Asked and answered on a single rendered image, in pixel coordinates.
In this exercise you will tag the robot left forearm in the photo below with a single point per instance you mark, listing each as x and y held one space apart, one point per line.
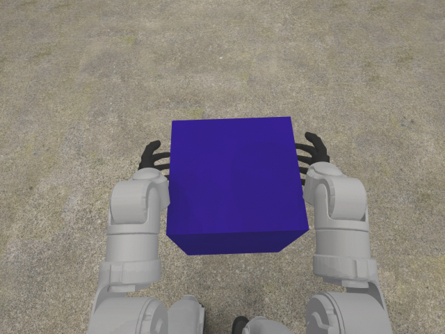
133 226

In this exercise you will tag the robot left hand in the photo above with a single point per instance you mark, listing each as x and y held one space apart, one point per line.
148 158

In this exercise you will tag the robot right upper arm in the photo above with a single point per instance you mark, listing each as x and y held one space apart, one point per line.
345 313

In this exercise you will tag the right robot foot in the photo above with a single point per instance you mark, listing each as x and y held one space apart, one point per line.
238 325

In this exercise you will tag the robot left upper arm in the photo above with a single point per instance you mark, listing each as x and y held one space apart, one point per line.
130 315

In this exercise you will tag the robot right hand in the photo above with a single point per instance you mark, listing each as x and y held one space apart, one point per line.
318 152

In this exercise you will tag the carton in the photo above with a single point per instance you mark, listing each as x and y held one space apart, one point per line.
234 186

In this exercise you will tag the robot right forearm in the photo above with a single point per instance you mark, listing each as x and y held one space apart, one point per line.
341 221

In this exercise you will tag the robot left thigh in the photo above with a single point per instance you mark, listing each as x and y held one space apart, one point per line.
186 317

